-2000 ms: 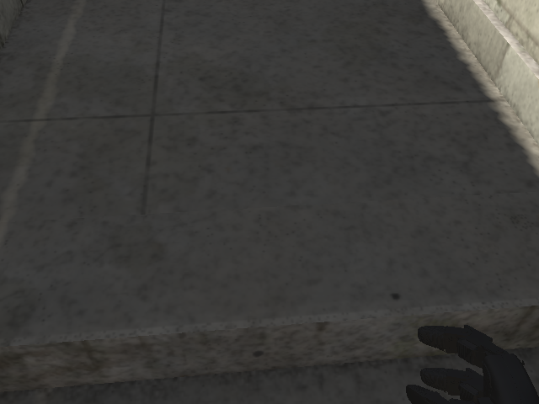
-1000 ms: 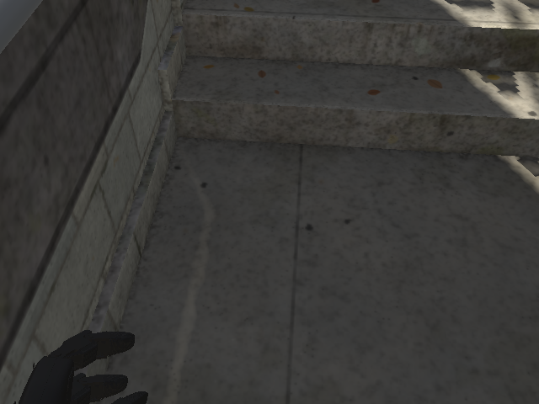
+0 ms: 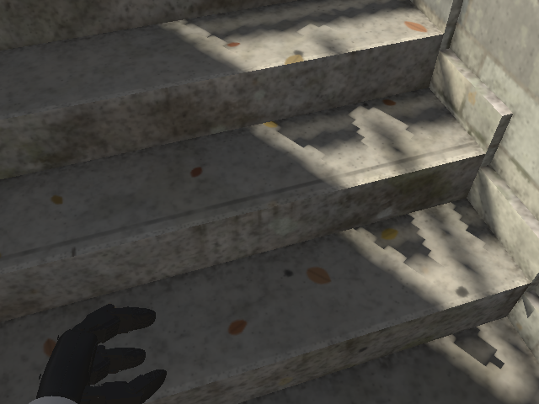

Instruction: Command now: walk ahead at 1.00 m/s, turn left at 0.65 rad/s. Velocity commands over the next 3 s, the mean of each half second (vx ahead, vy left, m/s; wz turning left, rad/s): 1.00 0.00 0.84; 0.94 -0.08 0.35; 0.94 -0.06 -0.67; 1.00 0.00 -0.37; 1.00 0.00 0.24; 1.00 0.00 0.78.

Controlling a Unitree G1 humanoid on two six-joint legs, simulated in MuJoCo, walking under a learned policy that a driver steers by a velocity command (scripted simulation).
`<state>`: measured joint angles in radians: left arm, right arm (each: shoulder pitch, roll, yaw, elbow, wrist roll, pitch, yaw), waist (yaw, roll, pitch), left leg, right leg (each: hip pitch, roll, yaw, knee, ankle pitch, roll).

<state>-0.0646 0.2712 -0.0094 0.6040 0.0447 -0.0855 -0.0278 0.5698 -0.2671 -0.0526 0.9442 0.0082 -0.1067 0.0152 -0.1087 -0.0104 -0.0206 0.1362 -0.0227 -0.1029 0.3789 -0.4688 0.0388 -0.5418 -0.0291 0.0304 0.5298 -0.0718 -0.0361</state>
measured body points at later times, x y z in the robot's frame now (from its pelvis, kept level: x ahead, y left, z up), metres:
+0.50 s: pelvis +0.41 +0.05 +0.01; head +0.42 +0.06 +0.46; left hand +0.50 +0.33 -0.07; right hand +0.59 -0.19 -0.11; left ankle +0.33 +0.07 -0.71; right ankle +0.38 -0.11 -0.44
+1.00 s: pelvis +0.82 +0.20 +0.25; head +0.86 +0.22 +0.69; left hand +0.59 +0.34 +0.12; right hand +1.15 +0.24 +0.22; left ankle +0.89 +0.34 -0.38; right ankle +0.67 +0.01 -0.41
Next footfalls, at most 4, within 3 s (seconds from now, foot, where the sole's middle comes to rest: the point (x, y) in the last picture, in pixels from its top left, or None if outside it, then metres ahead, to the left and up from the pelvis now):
0.40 left None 0.37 0.09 -0.75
0.68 right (243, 303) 0.67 0.02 -0.58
0.96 left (86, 191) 0.91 0.37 -0.41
1.36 right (139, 51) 1.22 0.23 -0.25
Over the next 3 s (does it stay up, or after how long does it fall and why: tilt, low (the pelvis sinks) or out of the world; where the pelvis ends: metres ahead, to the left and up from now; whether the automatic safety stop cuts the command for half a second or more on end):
stays up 2.38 0.47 1.19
